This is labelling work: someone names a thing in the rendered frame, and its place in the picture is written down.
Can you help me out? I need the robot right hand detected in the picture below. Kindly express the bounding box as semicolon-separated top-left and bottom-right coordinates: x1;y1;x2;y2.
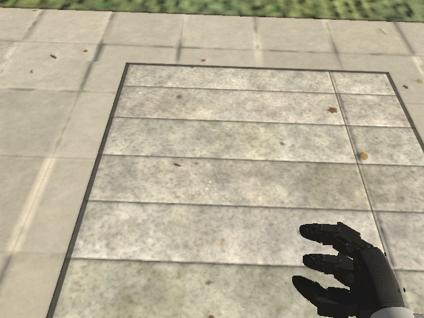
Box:
292;222;405;318

